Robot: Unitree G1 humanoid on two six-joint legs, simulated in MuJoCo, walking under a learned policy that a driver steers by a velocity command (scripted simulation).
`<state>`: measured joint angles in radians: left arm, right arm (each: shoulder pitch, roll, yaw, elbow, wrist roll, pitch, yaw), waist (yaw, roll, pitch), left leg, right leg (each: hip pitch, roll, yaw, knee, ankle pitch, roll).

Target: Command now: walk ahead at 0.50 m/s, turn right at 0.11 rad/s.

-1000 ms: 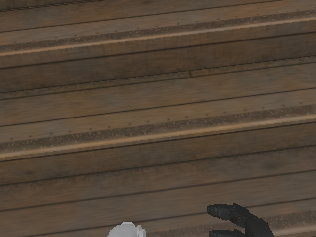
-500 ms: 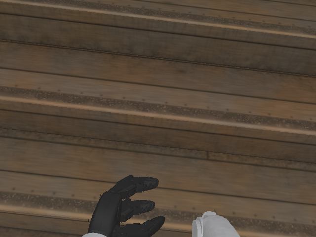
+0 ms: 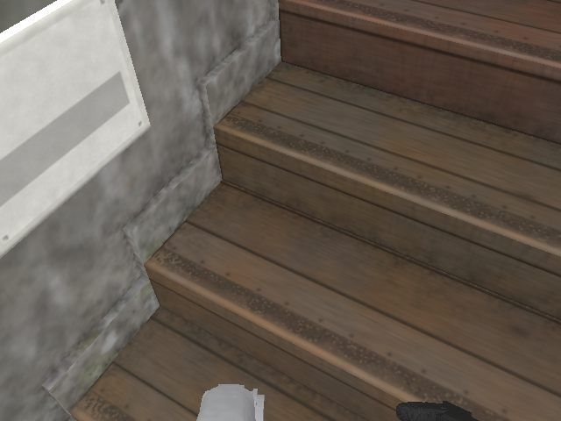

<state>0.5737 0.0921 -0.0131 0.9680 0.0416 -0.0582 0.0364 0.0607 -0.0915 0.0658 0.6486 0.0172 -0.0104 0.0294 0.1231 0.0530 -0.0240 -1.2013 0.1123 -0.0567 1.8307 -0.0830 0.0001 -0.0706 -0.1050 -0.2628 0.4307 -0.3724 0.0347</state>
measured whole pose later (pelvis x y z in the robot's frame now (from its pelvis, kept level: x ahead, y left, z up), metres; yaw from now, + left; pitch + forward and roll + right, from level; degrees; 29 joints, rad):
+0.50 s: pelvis +0.32 +0.06 +0.16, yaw -12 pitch -2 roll +1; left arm 0.06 0.20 0.01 0.66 -0.01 0.02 -0.01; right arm 0.45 -0.20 0.01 1.02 -0.06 -0.03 -0.02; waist 0.00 -0.04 -0.10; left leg -0.12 0.16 0.34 0.55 -0.35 -0.05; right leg -1.19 0.02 0.03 2.12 -0.14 -0.09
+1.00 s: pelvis +0.58 -0.07 +0.32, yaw -31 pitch +2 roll +4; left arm 0.57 0.11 -0.02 0.94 0.01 -0.03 -0.03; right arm 0.00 -0.09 0.07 0.57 -0.04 -0.13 0.04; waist 0.05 0.01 -0.09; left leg -1.22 0.06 -0.04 2.10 -0.06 0.10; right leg -0.31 0.14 0.14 0.64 -0.34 -0.14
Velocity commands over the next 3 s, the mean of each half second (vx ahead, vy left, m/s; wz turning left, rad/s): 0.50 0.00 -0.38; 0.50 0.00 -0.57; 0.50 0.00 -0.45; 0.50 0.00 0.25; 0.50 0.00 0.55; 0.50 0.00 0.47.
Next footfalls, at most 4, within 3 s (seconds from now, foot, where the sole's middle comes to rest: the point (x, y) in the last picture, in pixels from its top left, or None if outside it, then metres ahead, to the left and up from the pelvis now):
0.14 left None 0.34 0.20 -0.61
0.70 right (399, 333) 0.58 -0.10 -0.44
1.22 left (427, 146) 0.92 -0.15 -0.28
1.76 right None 0.76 -0.53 -0.28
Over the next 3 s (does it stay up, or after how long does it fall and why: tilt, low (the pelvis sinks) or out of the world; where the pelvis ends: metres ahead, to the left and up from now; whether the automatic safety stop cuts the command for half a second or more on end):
stays up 1.45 -0.64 0.83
